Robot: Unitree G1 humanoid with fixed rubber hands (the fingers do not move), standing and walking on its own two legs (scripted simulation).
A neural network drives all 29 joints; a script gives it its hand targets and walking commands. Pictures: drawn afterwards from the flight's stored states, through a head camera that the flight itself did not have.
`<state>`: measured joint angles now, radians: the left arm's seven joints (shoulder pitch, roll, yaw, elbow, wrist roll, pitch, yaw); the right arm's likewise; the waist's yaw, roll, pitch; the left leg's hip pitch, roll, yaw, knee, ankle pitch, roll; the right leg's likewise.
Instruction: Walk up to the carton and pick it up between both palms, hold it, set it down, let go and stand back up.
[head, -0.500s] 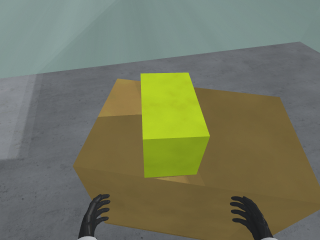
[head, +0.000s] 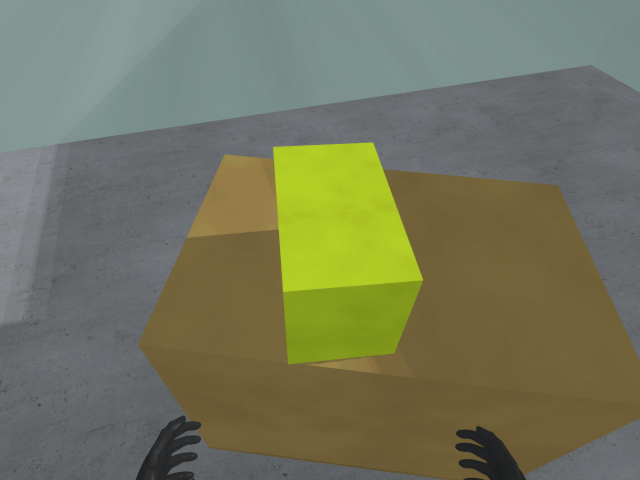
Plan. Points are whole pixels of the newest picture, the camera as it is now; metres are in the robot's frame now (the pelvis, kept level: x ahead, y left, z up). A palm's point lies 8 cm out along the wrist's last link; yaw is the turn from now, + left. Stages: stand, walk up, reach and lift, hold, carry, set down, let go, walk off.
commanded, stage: let go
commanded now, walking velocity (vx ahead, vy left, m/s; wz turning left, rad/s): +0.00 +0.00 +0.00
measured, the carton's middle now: (332, 248) +0.48 +0.00 -0.02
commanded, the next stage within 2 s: stand in 0.50 s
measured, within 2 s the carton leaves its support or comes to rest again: neither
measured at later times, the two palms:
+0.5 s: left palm out of the picture +0.14 +0.24 -0.09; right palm out of the picture +0.14 -0.20 -0.09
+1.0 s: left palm out of the picture +0.03 +0.31 -0.12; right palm out of the picture +0.04 -0.25 -0.11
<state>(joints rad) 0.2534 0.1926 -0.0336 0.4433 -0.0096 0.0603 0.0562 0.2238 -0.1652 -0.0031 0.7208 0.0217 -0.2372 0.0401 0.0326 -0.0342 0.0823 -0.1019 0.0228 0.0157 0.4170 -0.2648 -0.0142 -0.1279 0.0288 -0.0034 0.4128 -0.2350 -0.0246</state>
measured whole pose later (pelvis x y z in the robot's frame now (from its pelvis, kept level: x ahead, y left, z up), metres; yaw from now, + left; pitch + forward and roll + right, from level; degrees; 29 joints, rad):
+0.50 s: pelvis +0.00 +0.02 +0.00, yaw -1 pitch -4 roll -1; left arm 0.22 0.20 -0.02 0.52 -0.02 0.11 0.02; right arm 0.20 -0.16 -0.05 0.78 -0.03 -0.22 0.04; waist 0.04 -0.01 0.10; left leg -0.08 0.02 0.04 0.42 -0.28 0.01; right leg -0.09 0.02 0.01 0.37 -0.21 0.00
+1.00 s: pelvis -0.02 +0.03 +0.00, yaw +0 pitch -5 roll -1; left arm 0.28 0.29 0.02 0.91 0.02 -0.01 0.01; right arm 0.30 -0.30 -0.03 0.86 0.00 -0.02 -0.01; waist 0.00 -0.01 0.03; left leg -0.13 -0.01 0.04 0.48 -0.27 0.04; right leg -0.14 -0.01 0.02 0.45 -0.22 0.02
